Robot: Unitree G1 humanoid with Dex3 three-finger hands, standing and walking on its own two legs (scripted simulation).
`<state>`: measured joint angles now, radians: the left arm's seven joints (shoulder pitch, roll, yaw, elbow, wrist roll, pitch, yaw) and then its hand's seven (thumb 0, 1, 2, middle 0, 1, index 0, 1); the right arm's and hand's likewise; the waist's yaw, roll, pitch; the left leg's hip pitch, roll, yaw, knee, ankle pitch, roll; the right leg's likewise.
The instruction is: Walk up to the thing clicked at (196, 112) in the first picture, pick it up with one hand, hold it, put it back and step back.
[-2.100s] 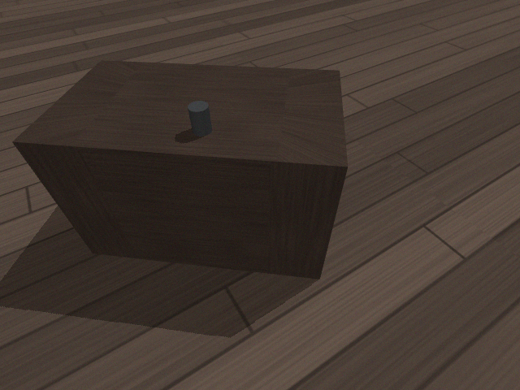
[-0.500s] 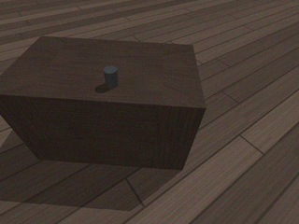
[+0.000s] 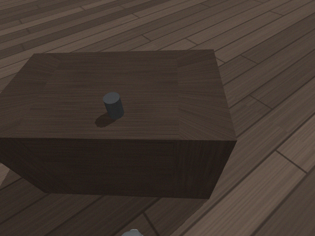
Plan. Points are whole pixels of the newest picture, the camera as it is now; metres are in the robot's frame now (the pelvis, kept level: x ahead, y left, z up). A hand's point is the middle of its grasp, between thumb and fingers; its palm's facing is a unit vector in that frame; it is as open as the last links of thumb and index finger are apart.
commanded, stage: walk up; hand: left
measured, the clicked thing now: (114, 106) +0.60 +0.21 -0.07
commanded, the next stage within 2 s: stand in 1.56 s
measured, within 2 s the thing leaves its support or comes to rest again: neither
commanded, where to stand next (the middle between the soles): +0.15 +0.02 m, yaw -1 degrees
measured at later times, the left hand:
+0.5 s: hand (74, 221) +0.20 +0.29 -0.16, palm faces -0.08 -0.92 -0.39, open 7.4 cm
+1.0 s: hand (82, 206) +0.24 +0.27 -0.14, palm faces -0.03 -0.95 -0.32, open 7.4 cm
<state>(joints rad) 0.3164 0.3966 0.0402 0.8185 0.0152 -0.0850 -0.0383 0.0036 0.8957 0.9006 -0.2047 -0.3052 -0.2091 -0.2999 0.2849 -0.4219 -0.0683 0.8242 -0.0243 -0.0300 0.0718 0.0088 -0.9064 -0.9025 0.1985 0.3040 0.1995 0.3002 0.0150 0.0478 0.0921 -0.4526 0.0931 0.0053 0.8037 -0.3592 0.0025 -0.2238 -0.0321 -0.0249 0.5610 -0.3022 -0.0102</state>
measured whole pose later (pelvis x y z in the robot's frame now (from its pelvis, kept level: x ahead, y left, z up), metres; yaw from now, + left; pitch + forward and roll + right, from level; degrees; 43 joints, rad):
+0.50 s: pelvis +0.11 +0.02 -0.02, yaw -3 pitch -2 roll +0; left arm 0.21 0.38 0.03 0.92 0.01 -0.02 -0.01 0.01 0.90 0.90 -0.20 -0.30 -0.21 -0.30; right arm 0.21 -0.39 -0.02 0.88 0.01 -0.01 -0.01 0.01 -0.90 -0.90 0.20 0.30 0.20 0.30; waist 0.00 0.02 0.11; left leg -0.33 0.05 0.03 0.79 -0.49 0.01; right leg -0.39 -0.03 -0.03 0.75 -0.32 -0.01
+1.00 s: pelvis +0.12 +0.02 +0.01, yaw -1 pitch -2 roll +0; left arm 0.03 0.35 0.02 1.13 0.00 0.00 -0.02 0.00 0.90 0.90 -0.20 -0.30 -0.21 -0.30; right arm 0.09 -0.37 0.01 1.12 0.00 -0.03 0.00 0.01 -0.90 -0.90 0.20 0.30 0.20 0.30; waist 0.00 -0.01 0.06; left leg -0.13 0.03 0.02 0.40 -0.22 -0.03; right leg -0.21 -0.04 -0.06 0.41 -0.17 0.00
